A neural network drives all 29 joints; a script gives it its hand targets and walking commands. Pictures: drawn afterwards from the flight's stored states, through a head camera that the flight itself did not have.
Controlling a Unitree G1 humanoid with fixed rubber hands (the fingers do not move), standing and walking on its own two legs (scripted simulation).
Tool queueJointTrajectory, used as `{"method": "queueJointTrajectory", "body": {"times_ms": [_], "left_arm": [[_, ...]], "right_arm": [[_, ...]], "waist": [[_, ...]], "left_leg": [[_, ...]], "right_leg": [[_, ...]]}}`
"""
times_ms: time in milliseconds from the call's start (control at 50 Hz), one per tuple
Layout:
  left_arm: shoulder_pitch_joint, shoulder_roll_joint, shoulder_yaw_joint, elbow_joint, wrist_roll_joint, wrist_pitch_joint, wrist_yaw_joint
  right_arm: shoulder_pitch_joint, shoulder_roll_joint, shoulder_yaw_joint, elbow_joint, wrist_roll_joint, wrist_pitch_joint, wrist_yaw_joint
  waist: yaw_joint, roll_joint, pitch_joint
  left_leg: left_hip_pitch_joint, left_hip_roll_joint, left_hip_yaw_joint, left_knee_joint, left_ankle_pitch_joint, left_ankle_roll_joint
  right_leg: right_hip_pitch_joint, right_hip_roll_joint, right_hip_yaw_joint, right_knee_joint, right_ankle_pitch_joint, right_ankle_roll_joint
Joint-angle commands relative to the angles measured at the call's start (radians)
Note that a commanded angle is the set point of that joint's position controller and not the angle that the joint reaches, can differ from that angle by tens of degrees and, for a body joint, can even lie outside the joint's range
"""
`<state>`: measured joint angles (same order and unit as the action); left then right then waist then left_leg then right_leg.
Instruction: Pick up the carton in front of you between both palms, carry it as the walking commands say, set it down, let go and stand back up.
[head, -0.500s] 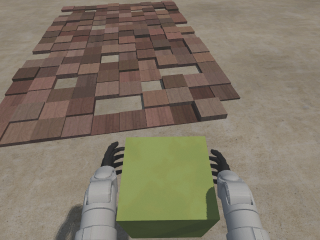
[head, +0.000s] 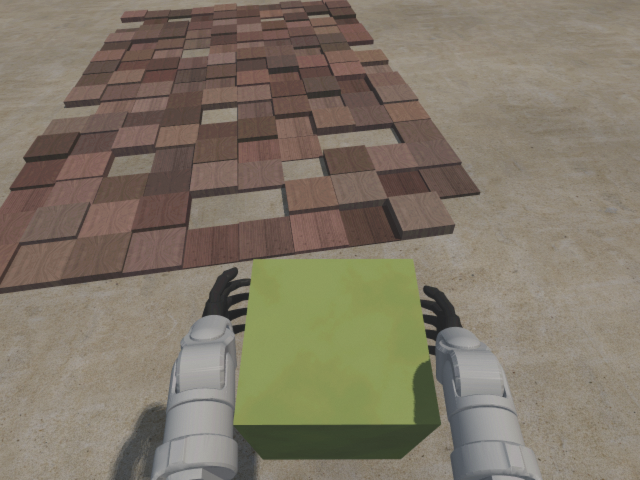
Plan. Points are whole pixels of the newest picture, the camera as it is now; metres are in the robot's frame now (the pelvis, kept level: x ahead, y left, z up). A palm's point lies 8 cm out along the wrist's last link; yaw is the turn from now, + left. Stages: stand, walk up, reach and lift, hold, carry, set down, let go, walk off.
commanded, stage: reach and lift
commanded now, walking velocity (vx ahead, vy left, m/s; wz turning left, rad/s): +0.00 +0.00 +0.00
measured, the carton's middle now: (332, 366) +0.28 +0.00 -0.04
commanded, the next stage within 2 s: hold in 0.22 s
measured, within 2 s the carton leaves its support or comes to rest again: neither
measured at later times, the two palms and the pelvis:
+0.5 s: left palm (210, 317) +0.31 +0.16 +0.06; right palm (443, 325) +0.29 -0.14 +0.04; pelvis +0.02 +0.00 +0.00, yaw +0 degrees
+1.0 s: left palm (212, 321) +0.30 +0.15 +0.06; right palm (451, 332) +0.28 -0.15 +0.04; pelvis -0.01 +0.00 +0.00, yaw +0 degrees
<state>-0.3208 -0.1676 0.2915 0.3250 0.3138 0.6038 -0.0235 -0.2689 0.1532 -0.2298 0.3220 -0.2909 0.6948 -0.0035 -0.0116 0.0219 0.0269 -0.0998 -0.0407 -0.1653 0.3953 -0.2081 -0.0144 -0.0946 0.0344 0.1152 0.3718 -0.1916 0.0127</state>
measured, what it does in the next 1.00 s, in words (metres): stands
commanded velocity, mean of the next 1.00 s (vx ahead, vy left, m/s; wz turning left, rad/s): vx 0.00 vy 0.00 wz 0.00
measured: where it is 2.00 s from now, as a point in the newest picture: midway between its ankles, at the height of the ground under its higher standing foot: outside the picture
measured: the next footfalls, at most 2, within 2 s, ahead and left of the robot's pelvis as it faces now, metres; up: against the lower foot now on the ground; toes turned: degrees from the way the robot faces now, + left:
right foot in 1.72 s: +0.18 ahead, -0.09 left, +0.00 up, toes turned -10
left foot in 2.00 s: +0.42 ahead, +0.15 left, +0.00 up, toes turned +9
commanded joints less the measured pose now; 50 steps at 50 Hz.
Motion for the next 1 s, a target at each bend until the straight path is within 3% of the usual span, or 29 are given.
{"method": "queueJointTrajectory", "body": {"times_ms": [0,20,80,100,120,200,220,280,300,320,340,400,420,440,460,500,520,540,560,620,680,700,720,760,820,880,900,960,980], "left_arm": [[-0.324,-0.983,-0.524,0.105,-0.205,0.037,-0.237],[-0.312,-0.959,-0.500,0.107,-0.197,0.036,-0.241],[-0.306,-0.968,-0.550,0.096,-0.209,0.045,-0.240],[-0.270,-0.957,-0.531,0.073,-0.218,0.047,-0.237],[-0.205,-0.965,-0.583,0.057,-0.255,0.063,-0.226],[-0.140,-0.930,-0.566,-0.028,-0.221,0.097,-0.206],[-0.099,-0.932,-0.568,-0.025,-0.231,0.104,-0.201],[-0.185,-0.951,-0.606,-0.072,-0.300,0.111,-0.201],[-0.166,-0.967,-0.644,-0.137,-0.301,0.109,-0.201],[-0.183,-0.949,-0.654,-0.141,-0.298,0.126,-0.197],[-0.177,-0.944,-0.665,-0.225,-0.300,0.134,-0.196],[-0.131,-0.910,-0.608,-0.125,-0.263,0.151,-0.197],[-0.185,-0.906,-0.634,-0.092,-0.297,0.146,-0.200],[-0.172,-0.875,-0.633,-0.153,-0.286,0.141,-0.194],[-0.206,-0.895,-0.593,-0.117,-0.269,0.144,-0.190],[-0.201,-0.902,-0.674,-0.141,-0.305,0.134,-0.204],[-0.204,-0.898,-0.671,-0.115,-0.335,0.142,-0.207],[-0.218,-0.856,-0.624,-0.119,-0.268,0.137,-0.209],[-0.216,-0.928,-0.638,-0.145,-0.272,0.130,-0.205],[-0.165,-0.899,-0.615,-0.093,-0.257,0.147,-0.208],[-0.302,-0.881,-0.567,-0.050,-0.245,0.136,-0.207],[-0.280,-0.854,-0.504,0.004,-0.202,0.129,-0.219],[-0.320,-0.915,-0.518,0.011,-0.221,0.124,-0.214],[-0.275,-0.928,-0.550,-0.030,-0.226,0.127,-0.215],[-0.428,-0.904,-0.504,0.026,-0.214,0.122,-0.223],[-0.408,-0.930,-0.485,0.105,-0.210,0.134,-0.223],[-0.454,-0.924,-0.494,0.113,-0.234,0.121,-0.229],[-0.453,-0.962,-0.512,0.068,-0.229,0.107,-0.237],[-0.496,-0.982,-0.543,0.071,-0.255,0.103,-0.238]], "right_arm": [[-0.625,0.899,0.573,-0.171,0.275,-0.076,0.250],[-0.641,0.886,0.566,-0.138,0.278,-0.066,0.248],[-0.618,0.893,0.588,-0.216,0.287,-0.065,0.241],[-0.610,0.882,0.577,-0.192,0.276,-0.057,0.248],[-0.503,0.853,0.572,-0.208,0.291,-0.062,0.247],[-0.471,0.869,0.603,-0.275,0.303,-0.027,0.240],[-0.382,0.813,0.540,-0.171,0.264,0.001,0.238],[-0.484,0.819,0.606,-0.311,0.307,-0.005,0.235],[-0.488,0.861,0.668,-0.410,0.349,-0.007,0.226],[-0.474,0.813,0.636,-0.373,0.324,0.009,0.221],[-0.434,0.844,0.682,-0.411,0.335,0.020,0.222],[-0.464,0.799,0.635,-0.362,0.320,0.039,0.225],[-0.432,0.800,0.607,-0.331,0.301,0.032,0.215],[-0.427,0.804,0.605,-0.333,0.301,0.041,0.219],[-0.426,0.782,0.557,-0.248,0.272,0.037,0.225],[-0.487,0.847,0.636,-0.374,0.328,0.011,0.217],[-0.421,0.823,0.607,-0.323,0.311,0.025,0.217],[-0.447,0.835,0.578,-0.265,0.294,0.018,0.221],[-0.502,0.806,0.614,-0.362,0.294,0.012,0.218],[-0.473,0.819,0.593,-0.330,0.320,0.032,0.218],[-0.551,0.826,0.547,-0.222,0.293,0.034,0.219],[-0.554,0.846,0.504,-0.172,0.252,0.036,0.219],[-0.604,0.840,0.546,-0.216,0.276,0.024,0.226],[-0.607,0.858,0.586,-0.293,0.298,0.021,0.230],[-0.618,0.851,0.479,-0.115,0.234,0.026,0.231],[-0.679,0.848,0.498,-0.131,0.266,0.015,0.241],[-0.694,0.867,0.501,-0.128,0.257,0.019,0.236],[-0.741,0.871,0.530,-0.148,0.267,0.002,0.242],[-0.722,0.896,0.527,-0.168,0.255,-0.001,0.237]], "waist": [[-0.008,-0.009,-0.257],[0.050,-0.032,-0.234],[-0.019,-0.007,-0.305],[0.009,-0.033,-0.271],[-0.028,0.038,-0.281],[0.034,0.016,-0.242],[0.005,0.045,-0.204],[0.005,-0.060,-0.285],[0.028,0.008,-0.282],[-0.018,-0.019,-0.294],[0.015,-0.019,-0.311],[0.044,-0.039,-0.237],[-0.027,-0.006,-0.197],[0.016,-0.051,-0.234],[-0.009,-0.003,-0.197],[-0.001,-0.037,-0.307],[-0.022,0.005,-0.227],[0.017,-0.033,-0.235],[-0.010,-0.019,-0.286],[0.014,0.021,-0.195],[0.011,-0.007,-0.198],[0.045,-0.074,-0.151],[0.039,0.015,-0.179],[0.045,-0.017,-0.203],[-0.005,-0.023,-0.191],[0.026,0.007,-0.147],[-0.027,-0.042,-0.134],[0.034,-0.004,-0.191],[-0.019,-0.032,-0.268]], "left_leg": [[0.069,-0.048,0.063,-0.067,0.116,0.002],[0.003,-0.045,0.066,-0.074,0.120,0.008],[0.089,-0.055,0.078,-0.056,0.186,-0.009],[0.080,-0.043,0.066,-0.075,0.242,0.001],[0.152,-0.039,0.050,-0.066,0.306,-0.017],[0.154,-0.057,0.064,-0.084,0.415,-0.022],[0.114,-0.066,0.049,-0.109,0.451,-0.032],[0.171,-0.039,0.053,-0.104,0.492,-0.026],[0.129,-0.065,0.067,-0.102,0.509,-0.020],[0.154,-0.058,0.064,-0.083,0.506,-0.034],[0.171,-0.059,0.062,-0.101,0.454,-0.021],[0.117,-0.034,0.052,-0.110,0.317,-0.009],[0.086,-0.044,0.064,-0.104,0.310,-0.017],[0.135,-0.037,0.049,-0.101,0.304,-0.001],[0.099,-0.045,0.070,-0.115,0.320,-0.020],[0.126,-0.055,0.061,-0.085,0.375,-0.011],[0.103,-0.062,0.080,-0.088,0.328,-0.019],[0.096,-0.056,0.069,-0.097,0.371,-0.008],[0.127,-0.054,0.055,-0.072,0.380,-0.027],[0.074,-0.065,0.077,-0.103,0.299,-0.009],[0.116,-0.059,0.085,-0.082,0.197,-0.004],[0.003,-0.050,0.069,-0.110,0.113,0.012],[0.061,-0.061,0.089,-0.094,0.119,0.000],[0.037,-0.067,0.095,-0.107,0.153,0.006],[0.053,-0.058,0.086,-0.097,0.092,0.000],[0.008,-0.047,0.094,-0.106,0.020,0.005],[0.027,-0.048,0.085,-0.112,-0.011,0.010],[0.010,-0.060,0.085,-0.083,0.046,0.002],[0.051,-0.046,0.076,-0.095,0.037,0.003]], "right_leg": [[0.056,0.054,-0.066,-0.051,0.087,-0.014],[0.120,0.054,-0.075,-0.050,0.105,-0.011],[0.114,0.049,-0.054,-0.068,0.154,0.007],[0.068,0.064,-0.077,-0.055,0.195,0.008],[0.073,0.059,-0.070,-0.055,0.205,-0.007],[0.083,0.068,-0.054,-0.078,0.304,0.006],[0.140,0.067,-0.053,-0.102,0.325,-0.002],[0.145,0.080,-0.084,-0.106,0.330,0.010],[0.178,0.051,-0.033,-0.096,0.431,0.019],[0.203,0.065,-0.040,-0.090,0.413,0.013],[0.209,0.064,-0.046,-0.091,0.406,0.016],[0.167,0.059,-0.063,-0.104,0.217,-0.001],[0.180,0.050,-0.046,-0.110,0.266,-0.012],[0.132,0.055,-0.054,-0.083,0.252,0.004],[0.125,0.056,-0.049,-0.110,0.232,-0.016],[0.213,0.068,-0.055,-0.080,0.291,0.010],[0.168,0.060,-0.053,-0.108,0.264,-0.007],[0.158,0.049,-0.047,-0.090,0.317,0.009],[0.179,0.056,-0.047,-0.088,0.281,-0.011],[0.172,0.053,-0.043,-0.102,0.250,0.002],[0.074,0.044,-0.054,-0.092,0.143,0.000],[0.147,0.053,-0.064,-0.092,0.079,0.005],[0.092,0.045,-0.048,-0.075,0.083,0.007],[0.123,0.051,-0.043,-0.074,0.141,0.016],[0.068,0.045,-0.053,-0.084,0.044,0.001],[0.065,0.038,-0.054,-0.078,0.000,-0.008],[0.067,0.050,-0.071,-0.077,-0.017,0.003],[0.107,0.041,-0.072,-0.072,0.001,-0.008],[0.109,0.052,-0.067,-0.067,0.011,-0.002]]}}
